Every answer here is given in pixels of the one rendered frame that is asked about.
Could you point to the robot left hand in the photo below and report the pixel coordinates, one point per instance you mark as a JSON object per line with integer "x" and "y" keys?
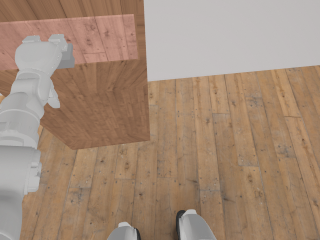
{"x": 44, "y": 56}

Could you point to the robot left forearm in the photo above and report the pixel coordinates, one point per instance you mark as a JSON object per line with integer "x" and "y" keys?
{"x": 22, "y": 109}

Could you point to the cabinet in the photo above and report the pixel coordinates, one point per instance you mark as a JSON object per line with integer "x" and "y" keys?
{"x": 101, "y": 103}

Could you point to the drawer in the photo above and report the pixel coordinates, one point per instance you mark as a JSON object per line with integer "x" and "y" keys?
{"x": 94, "y": 38}

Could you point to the robot right thigh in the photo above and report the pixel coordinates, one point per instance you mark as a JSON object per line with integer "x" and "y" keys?
{"x": 194, "y": 227}

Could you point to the handle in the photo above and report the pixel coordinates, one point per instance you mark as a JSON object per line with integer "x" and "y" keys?
{"x": 67, "y": 60}

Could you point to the left robot shin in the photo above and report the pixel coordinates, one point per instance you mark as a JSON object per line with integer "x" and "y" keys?
{"x": 121, "y": 224}

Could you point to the robot left upper arm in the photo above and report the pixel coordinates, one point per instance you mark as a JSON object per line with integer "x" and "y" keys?
{"x": 20, "y": 171}

